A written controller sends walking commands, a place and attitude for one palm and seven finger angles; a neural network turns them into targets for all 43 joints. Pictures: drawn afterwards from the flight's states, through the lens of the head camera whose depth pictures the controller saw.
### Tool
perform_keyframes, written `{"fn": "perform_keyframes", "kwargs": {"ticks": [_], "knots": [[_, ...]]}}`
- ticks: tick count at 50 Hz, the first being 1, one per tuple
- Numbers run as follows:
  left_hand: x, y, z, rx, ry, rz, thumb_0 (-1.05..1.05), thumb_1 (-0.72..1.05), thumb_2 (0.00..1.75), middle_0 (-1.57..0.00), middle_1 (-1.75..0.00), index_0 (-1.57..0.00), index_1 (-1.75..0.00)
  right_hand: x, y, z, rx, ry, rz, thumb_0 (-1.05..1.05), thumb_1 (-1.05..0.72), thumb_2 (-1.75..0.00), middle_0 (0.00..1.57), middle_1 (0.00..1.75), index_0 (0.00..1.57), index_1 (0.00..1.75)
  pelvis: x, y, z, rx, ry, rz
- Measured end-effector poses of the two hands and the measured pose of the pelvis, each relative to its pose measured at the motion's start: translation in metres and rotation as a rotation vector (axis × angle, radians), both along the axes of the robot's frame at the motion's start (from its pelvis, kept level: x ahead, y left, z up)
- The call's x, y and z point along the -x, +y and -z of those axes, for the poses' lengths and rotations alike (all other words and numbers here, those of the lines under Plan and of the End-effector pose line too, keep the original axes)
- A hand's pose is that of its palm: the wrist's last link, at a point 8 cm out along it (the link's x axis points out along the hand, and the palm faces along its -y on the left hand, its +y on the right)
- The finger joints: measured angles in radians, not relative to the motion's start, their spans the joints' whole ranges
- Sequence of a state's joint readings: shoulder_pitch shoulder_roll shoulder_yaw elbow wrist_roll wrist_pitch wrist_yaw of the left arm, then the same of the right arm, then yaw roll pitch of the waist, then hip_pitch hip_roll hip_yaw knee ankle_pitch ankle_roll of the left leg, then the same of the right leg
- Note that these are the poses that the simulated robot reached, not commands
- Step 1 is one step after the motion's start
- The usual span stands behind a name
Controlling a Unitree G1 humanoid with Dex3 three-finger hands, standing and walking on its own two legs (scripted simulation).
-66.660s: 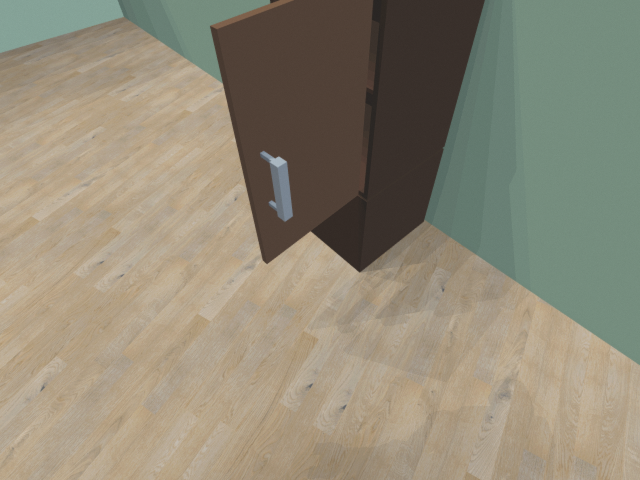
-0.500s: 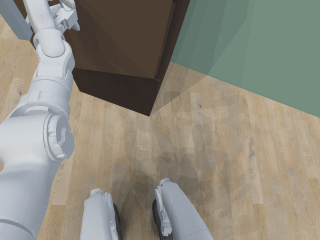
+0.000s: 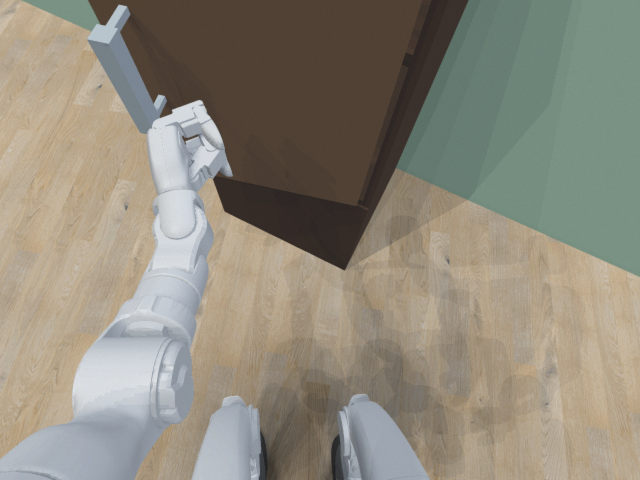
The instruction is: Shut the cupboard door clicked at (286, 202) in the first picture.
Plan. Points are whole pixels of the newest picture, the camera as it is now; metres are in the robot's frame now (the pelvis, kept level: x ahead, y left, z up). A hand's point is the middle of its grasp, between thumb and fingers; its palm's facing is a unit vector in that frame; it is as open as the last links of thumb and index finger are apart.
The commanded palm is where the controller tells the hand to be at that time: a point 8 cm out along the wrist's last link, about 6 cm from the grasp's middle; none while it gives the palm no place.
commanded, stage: pull the fist back off the door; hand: left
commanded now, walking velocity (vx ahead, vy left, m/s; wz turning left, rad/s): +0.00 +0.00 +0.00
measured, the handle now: (137, 75) +0.62 +0.19 +0.04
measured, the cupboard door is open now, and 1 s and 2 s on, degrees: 15 15 15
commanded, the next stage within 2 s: draw the hand back to the body in 0.08 s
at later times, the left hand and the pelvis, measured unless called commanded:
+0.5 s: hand (156, 178) +0.43 +0.13 +0.10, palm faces +0.18 -0.98 -0.07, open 3.1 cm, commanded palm +0.38 +0.17 +0.11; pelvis +0.00 -0.01 +0.04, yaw +0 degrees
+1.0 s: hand out of the picture +0.29 +0.21 +0.20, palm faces +0.24 -0.93 -0.27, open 3.4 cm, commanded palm +0.25 +0.25 +0.21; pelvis +0.02 +0.01 +0.11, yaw +1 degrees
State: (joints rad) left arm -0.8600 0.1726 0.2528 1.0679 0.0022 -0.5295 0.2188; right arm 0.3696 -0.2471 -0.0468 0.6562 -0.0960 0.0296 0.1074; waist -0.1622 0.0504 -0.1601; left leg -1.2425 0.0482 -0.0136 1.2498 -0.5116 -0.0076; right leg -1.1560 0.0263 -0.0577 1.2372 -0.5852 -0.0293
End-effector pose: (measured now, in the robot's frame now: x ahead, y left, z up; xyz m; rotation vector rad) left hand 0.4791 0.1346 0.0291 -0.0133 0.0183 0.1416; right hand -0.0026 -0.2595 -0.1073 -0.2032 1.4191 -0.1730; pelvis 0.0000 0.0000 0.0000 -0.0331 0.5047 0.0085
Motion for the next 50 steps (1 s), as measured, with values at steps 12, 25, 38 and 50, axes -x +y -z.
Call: {"fn": "perform_keyframes", "kwargs": {"ticks": [12,25,38,50], "knots": [[0.003,-0.021,-0.017,-0.047,-0.011,0.028,0.02,0.89,0.9,-1.3,-1.5,-1.3,-1.5,-0.052,0.0,0.006,0.0,-0.149,-0.034,0.0,-0.91,-0.9,0.2,0.3,0.2,0.3,0.003,-0.003,0.0,-0.011,-0.029,-0.004],[0.083,0.047,-0.074,-0.083,-0.033,-0.034,0.02,0.9,0.9,-1.29,-1.5,-1.3,-1.5,-0.041,0.022,-0.022,-0.099,-0.166,0.016,0.0,-0.91,-0.9,0.2,0.3,0.2,0.3,-0.003,-0.006,-0.044,-0.032,-0.174,0.017],[0.146,0.064,-0.121,-0.101,-0.051,0.06,0.01,0.9,0.9,-1.24,-1.45,-1.25,-1.45,-0.123,0.002,-0.092,0.023,-0.494,-0.026,0.01,-0.91,-0.9,0.2,0.3,0.2,0.3,-0.005,0.001,-0.076,-0.025,-0.331,0.007],[0.218,0.126,-0.183,-0.294,0.007,-0.101,0.02,0.89,0.9,-0.98,-1.15,-0.98,-1.15,-0.199,0.053,-0.139,-0.048,-0.694,-0.102,0.01,-0.9,-0.9,0.2,0.3,0.2,0.3,-0.017,0.01,-0.106,-0.034,-0.478,-0.007]]}}
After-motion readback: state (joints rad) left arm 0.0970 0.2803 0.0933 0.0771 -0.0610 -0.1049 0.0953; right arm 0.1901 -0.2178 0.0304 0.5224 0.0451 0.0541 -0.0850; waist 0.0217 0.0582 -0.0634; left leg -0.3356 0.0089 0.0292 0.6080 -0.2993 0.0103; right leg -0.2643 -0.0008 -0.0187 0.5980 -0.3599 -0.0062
